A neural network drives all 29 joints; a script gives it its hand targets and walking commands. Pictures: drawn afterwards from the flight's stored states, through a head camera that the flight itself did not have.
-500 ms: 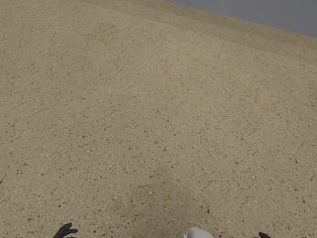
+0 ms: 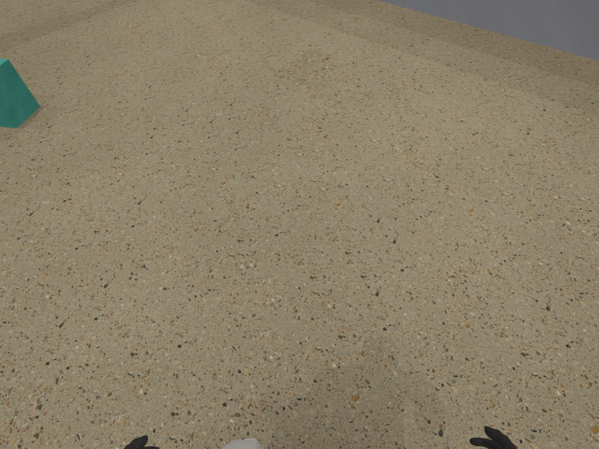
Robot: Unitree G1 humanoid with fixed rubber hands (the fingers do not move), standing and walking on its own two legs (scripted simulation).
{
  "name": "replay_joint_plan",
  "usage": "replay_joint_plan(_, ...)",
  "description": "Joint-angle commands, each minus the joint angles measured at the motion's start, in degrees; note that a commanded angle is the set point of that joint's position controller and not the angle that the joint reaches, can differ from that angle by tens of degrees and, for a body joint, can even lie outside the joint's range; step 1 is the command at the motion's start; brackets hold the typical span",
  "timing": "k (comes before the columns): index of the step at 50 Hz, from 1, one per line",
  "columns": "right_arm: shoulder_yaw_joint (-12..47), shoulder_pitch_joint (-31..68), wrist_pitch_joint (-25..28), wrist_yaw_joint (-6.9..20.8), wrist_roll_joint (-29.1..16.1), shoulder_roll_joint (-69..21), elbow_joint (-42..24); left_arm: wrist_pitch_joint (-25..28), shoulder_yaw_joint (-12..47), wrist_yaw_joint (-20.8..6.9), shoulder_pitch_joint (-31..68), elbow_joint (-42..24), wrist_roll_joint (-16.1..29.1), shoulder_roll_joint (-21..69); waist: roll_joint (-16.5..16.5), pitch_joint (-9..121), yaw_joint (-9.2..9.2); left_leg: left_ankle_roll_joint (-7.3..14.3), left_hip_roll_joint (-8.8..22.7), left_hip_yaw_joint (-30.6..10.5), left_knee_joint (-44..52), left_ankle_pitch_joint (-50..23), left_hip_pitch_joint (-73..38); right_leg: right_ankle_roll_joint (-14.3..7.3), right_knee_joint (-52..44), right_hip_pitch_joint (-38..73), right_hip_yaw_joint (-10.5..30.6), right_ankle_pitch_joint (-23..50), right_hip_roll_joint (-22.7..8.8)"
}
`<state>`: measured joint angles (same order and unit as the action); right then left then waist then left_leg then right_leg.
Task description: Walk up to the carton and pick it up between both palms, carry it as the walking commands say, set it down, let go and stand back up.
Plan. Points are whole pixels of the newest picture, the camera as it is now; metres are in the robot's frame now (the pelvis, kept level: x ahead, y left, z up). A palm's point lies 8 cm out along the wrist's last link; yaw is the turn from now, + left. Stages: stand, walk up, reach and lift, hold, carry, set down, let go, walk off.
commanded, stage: walk up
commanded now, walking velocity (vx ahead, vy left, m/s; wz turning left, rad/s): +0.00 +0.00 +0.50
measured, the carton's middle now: (1, 93) +1.87 +1.76 -0.63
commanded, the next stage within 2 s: none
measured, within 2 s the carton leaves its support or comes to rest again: neither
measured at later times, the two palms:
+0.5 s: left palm out of the picture +0.08 +0.32 -0.10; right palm out of the picture +0.13 -0.21 -0.12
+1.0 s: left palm out of the picture -0.01 +0.37 -0.15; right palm (291, 282) +0.42 +0.05 -0.14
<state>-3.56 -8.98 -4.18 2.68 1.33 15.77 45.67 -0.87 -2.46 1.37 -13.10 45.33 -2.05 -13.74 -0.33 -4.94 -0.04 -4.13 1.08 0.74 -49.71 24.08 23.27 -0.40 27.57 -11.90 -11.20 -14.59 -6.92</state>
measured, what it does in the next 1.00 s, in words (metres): steps to the left, turning left: left foot, then right foot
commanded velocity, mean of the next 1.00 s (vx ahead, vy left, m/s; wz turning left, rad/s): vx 0.36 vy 0.03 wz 0.49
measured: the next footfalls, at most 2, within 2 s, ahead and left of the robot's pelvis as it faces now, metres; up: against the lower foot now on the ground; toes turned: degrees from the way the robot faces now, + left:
left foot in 0.12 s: +0.03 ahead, +0.14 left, +0.00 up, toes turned +8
right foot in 0.52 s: +0.07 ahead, -0.08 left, +0.00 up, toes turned +10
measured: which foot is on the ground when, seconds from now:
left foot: up 0.00-0.10, down 0.12-0.52, up 0.54-0.88, down 0.90-1.00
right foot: down 0.00-0.12, up 0.14-0.50, down 0.52-0.90, up 0.92-1.00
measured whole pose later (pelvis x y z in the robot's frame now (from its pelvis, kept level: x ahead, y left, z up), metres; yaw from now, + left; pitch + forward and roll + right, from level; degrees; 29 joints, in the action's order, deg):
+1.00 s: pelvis +0.16 +0.17 -0.03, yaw +29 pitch +1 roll -1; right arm -2.4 -5.7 2.6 1.9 2.3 14.5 46.5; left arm 3.1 -2.6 -0.5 -24.6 52.5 -0.7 -13.7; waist 1.0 -5.1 5.7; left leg 3.4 1.1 5.6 -40.3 14.8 26.1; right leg 0.6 66.2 -15.5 -4.6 -26.6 -9.1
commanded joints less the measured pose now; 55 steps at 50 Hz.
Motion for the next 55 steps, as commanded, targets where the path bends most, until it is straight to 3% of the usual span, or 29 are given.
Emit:
replay_joint_plan(1,0.5,4.37,1.05,0.23,-1.19,3.11,-3.95,0.28,-2.81,-0.31,0.05,-3.07,-0.36,-11.42,-10.49,6.01,1.94,0.4,-1.05,3.58,8.43,0.75,-0.8,-5.95,-6.25,5.79,7.49,20.44,-12.81)
replay_joint_plan(3,0.67,2.74,1.47,-0.07,-1.08,3.31,-3.68,-0.17,-3.21,-0.65,-0.12,-2.64,-0.16,-12.43,-11.38,6.9,1.0,0.84,-2.0,4.97,14.56,-1.24,-4.73,-5.17,-3.17,5.53,6.53,20.51,-12.64)
replay_joint_plan(5,0.37,-1.51,2.4,-0.64,-0.63,4.9,-2.99,-0.62,-3.07,-0.98,0.42,-2.46,0.19,-11.62,-9.71,8.51,-1.38,2.87,-2.22,5.47,24.0,-8.26,-13.96,-2.09,3.88,1.72,3.09,15.94,-9.55)
replay_joint_plan(6,-0.6,-4.58,3.06,-1.13,-0.32,8.14,-2.3,-0.74,-2.69,-1.06,0.37,-2.85,0.02,-9.5,-3.02,9.61,-2.36,5.03,2.1,-1.68,24.01,-17.67,-20.96,-0.03,13.43,-4.98,1.01,10.14,-6.22)
replay_joint_plan(7,-2.69,-6.66,3.47,-1.81,0.24,13.51,-2.47,-0.93,-1.49,-1.24,3.71,-5.99,0.38,-6.16,15.21,8.5,-4.03,11.64,16.43,-21.32,26.05,-32.92,-24.05,3.68,24.98,-20.67,-0.97,-15.79,2.02)
replay_joint_plan(8,-3.48,-10.68,3.64,-2.64,0.25,14.6,-1.56,-1.74,-1.76,-0.76,6.23,-6.28,0.92,-6.86,16.81,8.78,-5.27,16.76,22.02,-28.96,28.69,-38.71,-23.35,3.98,33.79,-24.76,7.13,-23.29,3.29)
replay_joint_plan(10,-1.75,-4.74,3.47,-3.17,0.23,10.02,-3.92,-2.01,-1.88,-0.86,4.09,-3.6,0.83,-7.13,10.12,6.38,-1.52,14.73,17.01,-19.22,28.36,-34.09,-17.06,3.7,36.14,-22.31,11.25,-14.34,0.49)
replay_joint_plan(12,-1.04,-0.52,3.52,-3.32,0.39,8.23,-5.28,-2.2,-1.91,-1.14,2.65,-1.88,0.38,-6.95,10.55,6.36,0.04,12.82,11.65,-13.73,28.3,-34.27,-14.62,4.58,34.92,-18.08,10.42,-9.32,1.84)
replay_joint_plan(16,-1.49,-3.95,3.75,-3.11,1.19,8.54,-4.17,-2.39,-1.96,-1.2,5.63,-2.67,0.35,-7.04,8.16,5.84,-1.32,13.83,10.6,-16.68,29.52,-28.77,-13.86,4.81,27.61,-16.96,9.96,-9.67,2.85)
replay_joint_plan(17,-1.61,-4.95,3.27,-2.08,1.3,8.29,-3.55,-1.55,-1.15,-1.47,5.72,-2.74,0.42,-6.75,10.88,8.4,-2.82,15.12,8.53,-17.41,35.17,-1.05,-13.19,4.05,24.67,-15.56,8.16,-8.97,2.13)
replay_joint_plan(18,-1.43,-4.12,2.98,-0.93,1.22,8.93,-3.66,-1.32,-1.15,-2.08,6.65,-2.74,0.77,-7.47,14.35,7.96,-3.09,15.09,8.37,-19.59,39.18,15.47,-9.73,4.94,23.63,-14.19,5.74,-10.24,3.09)
replay_joint_plan(22,-1.76,-5.5,3.71,-0.15,0.95,9.54,-2.03,1.04,-1.04,-1.42,5.53,-3.75,1.56,-6.37,6.79,3.21,-3.46,15.69,8.49,-24.27,39.92,10.54,-6.56,4.98,10.03,-8.88,6.38,-10.31,3.18)
replay_joint_plan(24,-1.73,-3.32,4.02,-0.01,0.47,9.42,-1.94,2.09,-1.2,-0.95,-2.47,-1.36,1.85,-6.43,4.72,4.83,0.72,12.6,4.6,-20.18,36.16,10.32,1.39,3.32,-2.3,6.47,5.13,-3.63,4.19)
replay_joint_plan(25,-1.29,-0.69,4.31,0.19,0.5,7.82,-2.95,2.48,-2.11,-0.34,-10.27,1.39,1.7,-8.31,2.86,6.76,4.62,9.16,-0.01,-15.98,30.02,7.31,10.82,1.39,-7.38,20.5,7.92,-3.48,1.39)
replay_joint_plan(26,-0.49,0.98,5.13,0.35,0.57,3.35,-4.67,2.97,-3.52,0.45,-17.13,3.53,0.97,-13.24,-10.93,7.63,8.13,7.49,-5.39,-9.97,12.49,2.95,21.17,-0.96,-16.79,28.62,26.59,-14.27,-12.54)
replay_joint_plan(27,0.13,4.14,5.34,0.61,1.03,2.15,-7.23,2.92,-4.48,1.06,-16.31,2.92,0.44,-17.76,-15.5,5.32,9.05,5.5,-3.02,-5.23,-2.73,2.37,30.01,-5.02,-21.32,24.68,40.55,-29.52,-25.93)
replay_joint_plan(28,-0.22,5.69,5.09,0.9,1.45,3.2,-7.02,3.11,-3.67,1.03,-13.18,2.72,0.14,-16.34,-9.3,1.76,6.9,5.2,0.4,-6.89,-10.93,-1.9,29.54,-6.55,-22.4,18.41,40.57,-31.37,-25.8)
replay_joint_plan(30,-1.37,1.5,4.67,2.12,1.47,3.59,-4.85,4.18,-2.4,0.14,-7.85,2.18,0.26,-10.43,-5.02,-2.15,2.2,3.83,2.18,-5.75,-16.56,-9.83,24.31,-4.63,-22.15,9.9,25.87,-21.7,-18.31)
replay_joint_plan(33,-0.95,-0.6,3.73,2.99,1.43,2.36,-3.77,5.67,-1.52,-0.75,-9.21,2.68,0.83,-6.81,-8.12,-2.05,1.26,2.48,2.04,-1.79,-16.76,-15.41,18.83,-2.5,-20.29,6.66,11.13,-5.44,-11.65)
replay_joint_plan(40,2.32,12.48,4.02,3.21,0.23,-0.36,-6.05,5.53,-2.02,-1.57,-16.86,5.21,0.43,-8.25,-11.16,-5.0,3.28,3.52,2.15,5.88,7.4,-14.31,9.33,-1.5,-16.87,7.78,-1.07,19.14,-10.58)
replay_joint_plan(42,2.37,12.48,4.29,2.82,0.57,0.01,-5.56,5.13,-2.27,-1.4,-17.1,5.57,0.83,-9.7,-11.89,-3.24,2.45,5.28,0.87,8.03,11.21,-10.68,4.4,-1.36,-13.34,8.42,-3.39,26.13,-10.93)
replay_joint_plan(44,1.02,4.75,5.07,1.88,1.17,2.27,-3.08,4.89,-2.6,-1.18,-17.02,5.85,1.42,-10.7,-9.4,4.25,-0.03,7.74,-1.71,9.88,13.47,-7.55,-6.24,-1.55,0.14,9.45,-5.62,37.05,-9.9)
replay_joint_plan(45,-0.16,-4.57,5.77,1.0,1.73,4.45,-0.21,4.82,-2.33,-1.23,-16.44,5.45,1.63,-10.16,-5.83,10.16,-3.57,10.25,-2.49,8.0,16.02,-7.66,-20.35,-0.9,14.04,2.72,-5.78,36.24,-7.74)
replay_joint_plan(46,-2.02,-15.33,6.45,-0.06,2.41,8.98,2.83,5.05,-1.78,-1.5,-14.32,3.92,1.82,-8.08,3.0,15.25,-7.69,11.88,4.02,-3.56,17.63,-4.56,-34.75,-0.34,31.48,-11.14,-3.11,13.94,-3.86)
replay_joint_plan(47,-3.84,-21.56,6.53,-1.3,1.84,15.97,3.23,5.71,-0.8,-2.04,-13.5,0.06,1.9,-4.56,20.03,18.58,-8.6,15.03,22.2,-34.07,29.66,0.29,-42.7,0.51,46.42,-29.19,0.99,-16.29,5.19)
replay_joint_plan(48,-3.69,-20.68,6.76,-1.93,0.99,15.99,3.03,5.71,-1.4,-1.83,-10.31,0.25,1.82,-6.62,9.78,19.39,-6.19,15.09,25.8,-40.41,32.66,-0.52,-39.77,-0.8,49.98,-31.79,9.75,-15.78,0.67)
replay_joint_plan(50,-1.97,-10.97,7.49,-2.19,0.24,9.38,1.98,5.3,-0.77,-1.85,-7.83,1.73,0.79,-4.93,3.94,9.6,-2.22,15.16,20.17,-27.52,32.06,-8.51,-25.51,-0.59,47.84,-30.12,10.79,-8.5,-4.06)
replay_joint_plan(52,-0.65,-3.24,8.36,-2.13,0.0,5.02,0.7,4.28,-0.87,-2.65,-11.24,3.88,-0.1,-3.19,5.37,5.63,1.1,12.89,14.35,-15.97,33.38,-14.77,-12.43,1.71,40.78,-20.32,10.22,-4.05,-4.72)
replay_joint_plan(55,-0.73,-5.9,9.57,-1.86,-0.03,5.42,2.91,2.53,-1.22,-3.22,-7.77,3.58,-0.24,-3.48,6.8,3.95,1.11,13.34,13.66,-11.86,36.08,-19.47,-9.68,3.99,33.73,-18.03,8.54,-0.17,-3.33)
